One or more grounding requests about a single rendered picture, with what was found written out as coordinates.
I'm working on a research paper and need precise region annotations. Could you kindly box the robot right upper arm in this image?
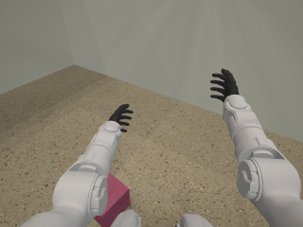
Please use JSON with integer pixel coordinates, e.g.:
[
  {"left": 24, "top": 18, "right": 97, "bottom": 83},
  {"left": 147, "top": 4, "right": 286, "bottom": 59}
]
[{"left": 236, "top": 157, "right": 303, "bottom": 227}]

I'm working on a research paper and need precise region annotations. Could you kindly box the robot right thigh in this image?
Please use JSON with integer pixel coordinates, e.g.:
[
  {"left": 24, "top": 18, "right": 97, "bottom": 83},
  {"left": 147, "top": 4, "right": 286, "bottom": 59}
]
[{"left": 176, "top": 214, "right": 213, "bottom": 227}]

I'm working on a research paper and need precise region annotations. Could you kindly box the robot right hand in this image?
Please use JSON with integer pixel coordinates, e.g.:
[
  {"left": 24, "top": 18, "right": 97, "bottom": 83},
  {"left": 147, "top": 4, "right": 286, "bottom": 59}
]
[{"left": 210, "top": 69, "right": 239, "bottom": 102}]

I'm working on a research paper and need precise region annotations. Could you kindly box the robot left thigh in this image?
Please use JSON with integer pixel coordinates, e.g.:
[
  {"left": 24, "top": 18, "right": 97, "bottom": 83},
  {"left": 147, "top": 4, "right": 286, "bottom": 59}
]
[{"left": 110, "top": 211, "right": 142, "bottom": 227}]

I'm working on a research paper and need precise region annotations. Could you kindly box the robot left hand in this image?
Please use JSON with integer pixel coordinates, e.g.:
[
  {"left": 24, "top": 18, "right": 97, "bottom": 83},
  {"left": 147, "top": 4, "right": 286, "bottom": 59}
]
[{"left": 108, "top": 104, "right": 133, "bottom": 132}]

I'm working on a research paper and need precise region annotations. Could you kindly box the carton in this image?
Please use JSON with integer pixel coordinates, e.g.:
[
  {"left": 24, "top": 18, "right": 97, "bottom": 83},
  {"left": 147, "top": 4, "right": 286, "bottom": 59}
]
[{"left": 94, "top": 173, "right": 131, "bottom": 227}]

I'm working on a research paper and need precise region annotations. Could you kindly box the right robot forearm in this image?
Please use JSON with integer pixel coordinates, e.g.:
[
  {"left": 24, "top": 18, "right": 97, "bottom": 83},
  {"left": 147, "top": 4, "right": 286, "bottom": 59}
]
[{"left": 222, "top": 95, "right": 301, "bottom": 196}]

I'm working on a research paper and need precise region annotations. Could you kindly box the left robot forearm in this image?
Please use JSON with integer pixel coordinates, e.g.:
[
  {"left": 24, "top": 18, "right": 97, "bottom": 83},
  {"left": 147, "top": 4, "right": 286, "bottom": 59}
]
[{"left": 52, "top": 120, "right": 122, "bottom": 207}]

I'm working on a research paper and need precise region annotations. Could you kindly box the robot left upper arm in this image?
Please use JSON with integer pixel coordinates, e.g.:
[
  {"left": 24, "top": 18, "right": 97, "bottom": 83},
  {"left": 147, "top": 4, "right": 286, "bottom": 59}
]
[{"left": 20, "top": 170, "right": 108, "bottom": 227}]

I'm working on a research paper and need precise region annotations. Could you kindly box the robot thigh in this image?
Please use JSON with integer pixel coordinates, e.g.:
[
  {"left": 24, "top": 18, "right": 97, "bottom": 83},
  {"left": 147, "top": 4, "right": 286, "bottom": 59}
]
[
  {"left": 176, "top": 214, "right": 213, "bottom": 227},
  {"left": 110, "top": 211, "right": 142, "bottom": 227}
]

